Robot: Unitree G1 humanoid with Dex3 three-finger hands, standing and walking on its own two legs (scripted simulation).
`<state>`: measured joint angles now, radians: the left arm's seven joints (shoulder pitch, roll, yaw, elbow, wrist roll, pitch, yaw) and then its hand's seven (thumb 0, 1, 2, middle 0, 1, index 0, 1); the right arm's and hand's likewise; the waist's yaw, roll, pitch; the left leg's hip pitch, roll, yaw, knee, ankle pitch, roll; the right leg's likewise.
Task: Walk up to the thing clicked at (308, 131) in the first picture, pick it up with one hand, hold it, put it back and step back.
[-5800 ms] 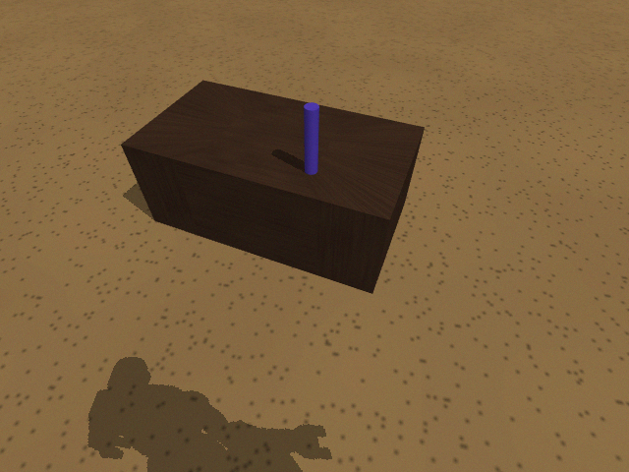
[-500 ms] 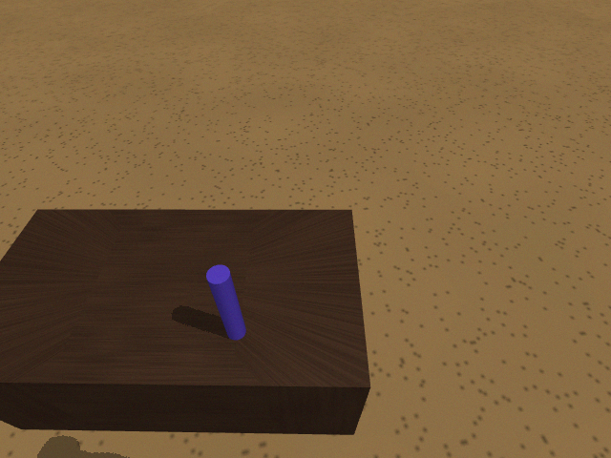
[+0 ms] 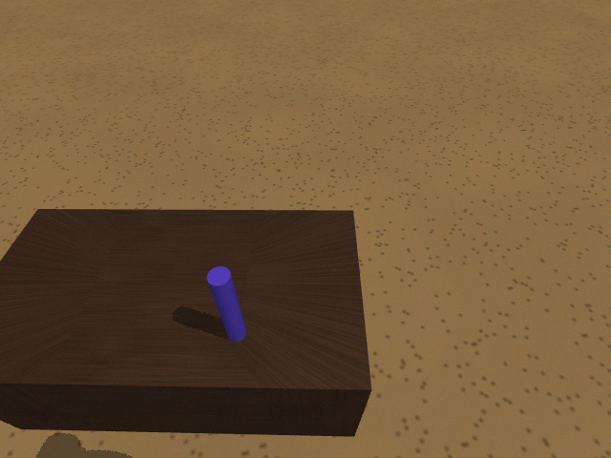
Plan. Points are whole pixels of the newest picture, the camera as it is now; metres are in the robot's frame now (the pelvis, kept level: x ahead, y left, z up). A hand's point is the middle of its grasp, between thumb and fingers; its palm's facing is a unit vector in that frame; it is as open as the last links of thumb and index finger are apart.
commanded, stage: stand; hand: left
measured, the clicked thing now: (229, 307) +0.47 +0.19 -0.24
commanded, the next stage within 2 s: go down in 0.60 s
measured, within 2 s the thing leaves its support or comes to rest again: neither
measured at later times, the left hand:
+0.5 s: hand out of the picture +0.08 +0.26 -0.15, palm faces -0.02 -0.94 -0.35, open 7.4 cm
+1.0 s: hand out of the picture +0.15 +0.25 -0.15, palm faces +0.04 -0.95 -0.31, open 12.4 cm
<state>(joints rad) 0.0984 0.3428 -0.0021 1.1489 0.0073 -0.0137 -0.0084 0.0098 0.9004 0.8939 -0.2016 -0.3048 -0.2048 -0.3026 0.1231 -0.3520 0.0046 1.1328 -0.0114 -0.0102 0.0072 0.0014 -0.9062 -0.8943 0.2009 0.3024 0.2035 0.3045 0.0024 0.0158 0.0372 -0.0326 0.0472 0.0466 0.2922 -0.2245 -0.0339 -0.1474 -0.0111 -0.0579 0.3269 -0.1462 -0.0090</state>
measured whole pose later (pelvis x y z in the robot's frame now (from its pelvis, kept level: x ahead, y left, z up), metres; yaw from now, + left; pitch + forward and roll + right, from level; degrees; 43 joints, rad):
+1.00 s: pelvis -0.01 +0.01 -0.02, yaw +1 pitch +6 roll +0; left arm 0.02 0.31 0.08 0.83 0.00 0.15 -0.03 0.01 0.34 0.35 -0.08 -0.06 -0.08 -0.06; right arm 0.07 -0.31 -0.11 0.80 0.05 -0.10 -0.03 0.00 -0.30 -0.37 0.07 0.09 0.07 0.09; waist -0.01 0.03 0.00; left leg -0.34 0.03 0.03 0.57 -0.33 -0.01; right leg -0.42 -0.04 -0.06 0.55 -0.22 0.00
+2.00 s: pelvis -0.01 +0.02 -0.04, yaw +2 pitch +7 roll -1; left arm 0.24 0.34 0.13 0.38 0.00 0.37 -0.07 0.00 -0.58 0.05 -0.10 -0.07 -0.09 -0.08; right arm 0.27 -0.25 -0.09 0.53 0.03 -0.14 -0.06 -0.01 0.49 -0.05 0.06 0.05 0.06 0.06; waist -0.01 0.03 -0.08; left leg -0.46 0.02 0.00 0.77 -0.43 0.00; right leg -0.52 -0.06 -0.08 0.72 -0.32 0.02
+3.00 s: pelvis -0.01 +0.02 -0.04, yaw +1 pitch +13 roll -1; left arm -0.48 0.70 0.46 1.12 -0.10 -0.13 -0.47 -0.01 -0.54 0.04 -0.06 -0.04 -0.07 -0.03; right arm 0.28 -0.26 0.02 0.44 0.03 -0.17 -0.06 -0.01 0.54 -0.04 0.06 0.05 0.06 0.06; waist -0.09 -0.02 -0.10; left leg -0.60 0.04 0.01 0.80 -0.43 -0.01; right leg -0.66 -0.04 -0.08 0.73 -0.30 0.01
